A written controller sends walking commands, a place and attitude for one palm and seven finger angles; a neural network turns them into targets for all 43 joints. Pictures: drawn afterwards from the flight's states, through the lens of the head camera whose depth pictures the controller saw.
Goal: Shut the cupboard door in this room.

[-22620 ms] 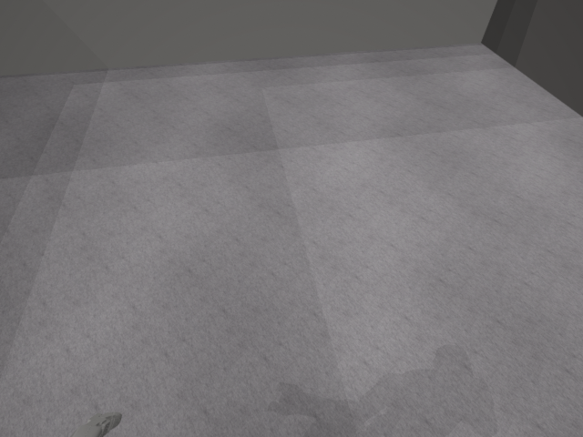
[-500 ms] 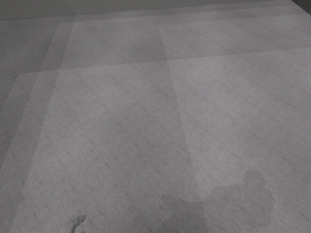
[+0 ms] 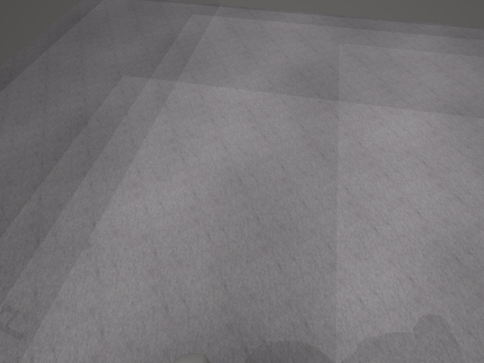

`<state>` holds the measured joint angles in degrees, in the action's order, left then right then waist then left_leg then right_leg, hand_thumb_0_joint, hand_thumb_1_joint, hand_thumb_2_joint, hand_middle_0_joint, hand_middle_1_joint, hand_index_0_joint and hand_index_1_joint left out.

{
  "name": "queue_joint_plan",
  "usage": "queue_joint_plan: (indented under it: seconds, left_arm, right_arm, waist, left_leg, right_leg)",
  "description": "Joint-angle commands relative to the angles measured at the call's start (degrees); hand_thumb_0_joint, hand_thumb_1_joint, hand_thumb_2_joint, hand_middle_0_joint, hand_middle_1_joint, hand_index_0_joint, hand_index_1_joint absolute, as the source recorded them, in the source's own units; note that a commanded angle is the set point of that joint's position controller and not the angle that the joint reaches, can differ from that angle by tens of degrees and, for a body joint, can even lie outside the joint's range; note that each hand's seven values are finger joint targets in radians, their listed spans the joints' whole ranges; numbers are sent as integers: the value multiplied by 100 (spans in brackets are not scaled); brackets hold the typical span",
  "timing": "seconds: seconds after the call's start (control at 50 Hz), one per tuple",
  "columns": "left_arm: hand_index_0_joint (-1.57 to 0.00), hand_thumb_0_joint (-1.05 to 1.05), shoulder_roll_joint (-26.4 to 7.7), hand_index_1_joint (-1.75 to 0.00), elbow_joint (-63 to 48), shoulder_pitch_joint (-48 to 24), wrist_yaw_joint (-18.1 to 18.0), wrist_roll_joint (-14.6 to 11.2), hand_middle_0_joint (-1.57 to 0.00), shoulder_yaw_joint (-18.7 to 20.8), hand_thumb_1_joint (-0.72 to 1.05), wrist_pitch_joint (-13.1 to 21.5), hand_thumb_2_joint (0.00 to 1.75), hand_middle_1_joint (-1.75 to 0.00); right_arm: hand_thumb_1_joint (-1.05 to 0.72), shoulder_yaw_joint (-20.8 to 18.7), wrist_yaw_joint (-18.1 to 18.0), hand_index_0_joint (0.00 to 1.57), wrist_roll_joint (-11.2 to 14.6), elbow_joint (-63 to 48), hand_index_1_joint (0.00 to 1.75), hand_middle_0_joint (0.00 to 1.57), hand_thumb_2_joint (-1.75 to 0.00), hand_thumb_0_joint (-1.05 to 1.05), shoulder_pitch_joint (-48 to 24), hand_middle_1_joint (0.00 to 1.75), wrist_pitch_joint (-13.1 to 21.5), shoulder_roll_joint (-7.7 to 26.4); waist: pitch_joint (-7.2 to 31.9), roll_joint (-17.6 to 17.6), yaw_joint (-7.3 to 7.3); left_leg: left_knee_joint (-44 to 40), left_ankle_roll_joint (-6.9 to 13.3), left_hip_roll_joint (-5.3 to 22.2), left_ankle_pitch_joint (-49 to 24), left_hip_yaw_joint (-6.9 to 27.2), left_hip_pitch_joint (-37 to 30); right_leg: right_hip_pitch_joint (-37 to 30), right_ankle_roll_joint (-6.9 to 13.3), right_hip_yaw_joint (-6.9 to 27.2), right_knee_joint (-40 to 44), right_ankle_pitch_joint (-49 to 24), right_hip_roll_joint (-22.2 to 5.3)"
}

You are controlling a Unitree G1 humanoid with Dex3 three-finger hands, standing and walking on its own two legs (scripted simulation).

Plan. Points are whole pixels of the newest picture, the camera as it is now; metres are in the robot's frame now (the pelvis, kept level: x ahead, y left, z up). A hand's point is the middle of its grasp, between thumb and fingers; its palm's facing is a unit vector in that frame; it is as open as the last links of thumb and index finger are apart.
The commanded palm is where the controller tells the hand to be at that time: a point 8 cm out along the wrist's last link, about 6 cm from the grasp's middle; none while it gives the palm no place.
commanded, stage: turn or walk to find it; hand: left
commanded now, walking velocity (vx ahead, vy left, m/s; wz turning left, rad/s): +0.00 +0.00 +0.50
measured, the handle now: out of the picture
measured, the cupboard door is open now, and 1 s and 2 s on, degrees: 81 81 81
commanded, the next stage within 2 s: none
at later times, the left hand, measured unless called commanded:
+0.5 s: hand out of the picture +0.08 +0.25 -0.15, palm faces +0.22 -0.94 -0.25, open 7.4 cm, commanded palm none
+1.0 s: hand out of the picture -0.04 +0.17 -0.15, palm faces +0.50 -0.82 -0.27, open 7.4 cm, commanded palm none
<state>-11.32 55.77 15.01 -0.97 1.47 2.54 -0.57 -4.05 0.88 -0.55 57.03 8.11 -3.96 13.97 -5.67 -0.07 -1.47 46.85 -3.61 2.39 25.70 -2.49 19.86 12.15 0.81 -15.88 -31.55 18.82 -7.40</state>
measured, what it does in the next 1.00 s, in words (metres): steps on the spot, turning left: left foot, then right foot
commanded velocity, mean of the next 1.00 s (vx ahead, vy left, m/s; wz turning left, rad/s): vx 0.00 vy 0.00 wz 0.50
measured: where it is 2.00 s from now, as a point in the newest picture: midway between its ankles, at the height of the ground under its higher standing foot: outside the picture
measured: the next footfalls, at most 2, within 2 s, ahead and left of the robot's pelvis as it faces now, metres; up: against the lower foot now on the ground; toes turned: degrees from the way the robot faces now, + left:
left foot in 0.06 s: +0.02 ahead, +0.12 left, +0.00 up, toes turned +8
right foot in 0.64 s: +0.08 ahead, -0.10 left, +0.00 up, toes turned +14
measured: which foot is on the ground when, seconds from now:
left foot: up 0.00-0.04, down 0.06-0.64, up 0.66-1.00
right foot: down 0.00-0.08, up 0.10-0.62, down 0.64-1.00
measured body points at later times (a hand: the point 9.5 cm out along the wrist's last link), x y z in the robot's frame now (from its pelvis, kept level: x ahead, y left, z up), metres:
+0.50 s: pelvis +0.00 +0.02 +0.01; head +0.05 +0.04 +0.45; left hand +0.07 +0.30 -0.13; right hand +0.10 -0.21 -0.14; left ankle -0.02 +0.12 -0.74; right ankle +0.03 -0.13 -0.67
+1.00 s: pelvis +0.00 -0.03 +0.00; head +0.04 -0.04 +0.45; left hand -0.07 +0.21 -0.13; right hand +0.17 -0.24 -0.16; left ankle -0.10 +0.11 -0.66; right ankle +0.04 -0.11 -0.74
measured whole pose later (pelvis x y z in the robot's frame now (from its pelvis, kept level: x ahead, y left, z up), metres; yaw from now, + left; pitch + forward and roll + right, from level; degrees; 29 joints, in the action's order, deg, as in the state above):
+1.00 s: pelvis +0.00 -0.03 +0.00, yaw +30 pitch -1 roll +2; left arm -9.9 53.6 13.4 -1.0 1.2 1.8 -0.6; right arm -5.4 1.3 -1.1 56.7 11.5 -5.0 15.3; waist -4.8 -1.5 0.4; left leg 58.7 -4.7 3.0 23.4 0.8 24.5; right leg 11.4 1.4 -13.8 -29.7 16.6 -7.1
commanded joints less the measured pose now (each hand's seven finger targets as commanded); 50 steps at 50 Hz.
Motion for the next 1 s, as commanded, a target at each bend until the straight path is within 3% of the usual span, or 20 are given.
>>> queue_joint_plan:
  seconds: [0.0,0.02,0.04,0.06,0.08,0.1,0.14,0.2,0.32,0.46,0.52,0.56,0.58,0.6,0.62,0.64,0.68,0.72,0.84,0.98]
  left_arm:
    - [-20,0,-1260,-30,-239,137,-61,-5,-20,335,90,50,90,-30]
    - [-20,0,-1212,-30,-270,37,-55,-55,-20,339,90,20,90,-30]
    - [-20,0,-940,-30,-382,135,-31,-90,-20,301,90,-26,90,-30]
    - [-20,0,-616,-30,-576,-168,-17,-87,-20,146,90,-51,90,-30]
    - [-20,0,-735,-30,-631,-325,-44,-60,-20,164,90,-113,90,-30]
    - [-20,0,-699,-30,-553,-515,-64,-34,-20,172,90,-162,90,-30]
    - [-20,0,-806,-30,-430,-567,-11,-57,-20,223,90,-165,90,-30]
    - [-20,0,-796,-30,-310,-323,33,-54,-20,239,90,-142,90,-30]
    - [-20,0,-773,-30,-492,-616,-6,-58,-20,216,90,-141,90,-30]
    - [-20,0,-647,-30,-827,-1194,-19,-105,-20,144,90,-101,90,-30]
    - [-20,0,-612,-30,-844,-1016,-31,-148,-20,131,90,-49,90,-30]
    - [-20,0,-689,-30,-752,-623,-35,-157,-20,150,90,18,90,-30]
    - [-20,0,-821,-30,-680,-315,-50,-141,-20,178,90,76,90,-30]
    - [-20,0,-1251,-30,-630,-120,-98,-67,-20,262,90,139,90,-30]
    - [-20,0,-1563,-30,-631,19,-120,-33,-20,311,90,143,90,-30]
    - [-20,0,-1473,-30,-697,-13,-123,-66,-20,273,90,104,90,-30]
    - [-20,0,-1101,-30,-840,-748,-152,-81,-20,257,90,97,90,-30]
    - [-20,0,-844,-30,-895,-919,-108,-78,-20,167,90,124,90,-30]
    - [-20,0,-911,-30,-701,-305,-101,-41,-20,214,90,144,90,-30]
    - [-20,0,-1175,-30,-486,128,-76,32,-20,297,90,91,90,-30]
  right_arm:
    - [-90,1,-29,20,9,-479,30,20,-90,0,63,30,245,275]
    - [-90,-40,-17,20,0,-410,30,20,-90,0,329,30,293,445]
    - [-90,-157,-34,20,-42,-414,30,20,-90,0,552,30,354,966]
    - [-90,-253,-75,20,-25,-363,30,20,-90,0,835,30,324,1384]
    - [-90,-246,-94,20,-41,-298,30,20,-90,0,913,30,275,1425]
    - [-90,-202,-171,20,-54,-291,30,20,-90,0,762,30,308,1196]
    - [-90,-125,-227,20,-61,-435,30,20,-90,0,280,30,308,995]
    - [-90,-86,-218,20,-25,-503,30,20,-90,0,242,30,382,911]
    - [-90,-142,-199,20,-34,-509,30,20,-90,0,554,30,405,868]
    - [-90,-217,-190,20,-92,-489,30,20,-90,0,756,30,346,874]
    - [-90,-239,-185,20,-102,-531,30,20,-90,0,632,30,313,885]
    - [-90,-250,-172,20,-66,-542,30,20,-90,0,532,30,308,858]
    - [-90,-247,-154,20,-25,-578,30,20,-90,0,506,30,315,753]
    - [-90,-199,-110,20,26,-610,30,20,-90,0,657,30,335,422]
    - [-90,-180,-115,20,7,-755,30,20,-90,0,580,30,320,303]
    - [-90,-247,-128,20,-32,-741,30,20,-90,0,521,30,238,514]
    - [-90,-277,-79,20,-68,-491,30,20,-90,0,680,30,84,477]
    - [-90,-240,-3,20,-93,-367,30,20,-90,0,813,30,66,408]
    - [-90,-200,22,20,-76,-415,30,20,-90,0,483,30,24,379]
    - [-90,-84,23,20,-20,-603,30,20,-90,0,-141,30,92,264]
  waist:
    - [853,1034,67]
    - [983,639,257]
    - [1212,-761,368]
    - [1070,-1812,513]
    - [1040,-1332,540]
    - [846,-1505,527]
    - [517,-1205,335]
    - [665,-710,165]
    - [774,-625,245]
    - [738,-861,400]
    - [891,-942,310]
    - [1005,-780,98]
    - [1199,-465,-40]
    - [1410,688,-78]
    - [1278,1632,-163]
    - [1042,1071,-121]
    - [488,1021,187]
    - [274,892,317]
    - [289,1013,111]
    - [433,1154,-128]
  left_leg:
    - [-1520,142,-98,-797,-332,-448]
    - [-2246,217,22,-1610,-188,-1186]
    - [-2585,659,999,-2932,1230,-2129]
    - [-2705,1235,2014,-4919,2349,-2271]
    - [-2604,1556,2218,-4777,2050,-2000]
    - [-2680,1426,1846,-4851,1955,-1831]
    - [-2600,1254,1371,-4755,1550,-1555]
    - [-2627,1033,1035,-4800,1197,-1716]
    - [-2647,1223,1053,-4640,1580,-1837]
    - [-2441,1417,1042,-4496,2209,-1600]
    - [-2205,1323,890,-4651,2371,-1206]
    - [-1901,1087,647,-4218,2334,-813]
    - [-1595,829,398,-3315,2160,-364]
    - [-786,435,-144,-1547,1518,699]
    - [443,151,-744,904,698,1372]
    - [1453,189,-527,975,863,1160]
    - [2320,150,-266,303,888,1152]
    - [2525,64,-164,-301,692,1208]
    - [2111,-105,-25,-496,465,1227]
    - [470,-60,2,51,10,687]
  right_leg:
    - [-682,407,864,249,-2970,-1356]
    - [-185,135,614,-276,-2417,-1225]
    - [945,-281,331,-1368,-829,-582]
    - [1917,-543,573,-2399,1955,2]
    - [1856,-462,1015,-2933,1980,-69]
    - [2021,-488,1268,-3094,1641,-93]
    - [2100,-523,1418,-3426,893,-17]
    - [2047,-615,1406,-3600,352,85]
    - [2126,-747,1554,-3274,214,119]
    - [1668,-652,1544,-1947,701,363]
    - [858,-545,1456,-903,566,570]
    - [37,-492,1403,257,-356,615]
    - [-760,-468,1534,1045,-1083,359]
    - [-1836,-141,2495,1286,-1636,-806]
    - [-1735,564,3572,1228,-2714,-2061]
    - [-848,886,3331,1283,-2559,-2139]
    - [-63,727,2798,1563,-1196,-1585]
    - [17,481,1992,1447,-1396,-1104]
    - [-315,511,1558,1458,-1515,-1170]
    - [-609,675,1236,1143,-2319,-1413]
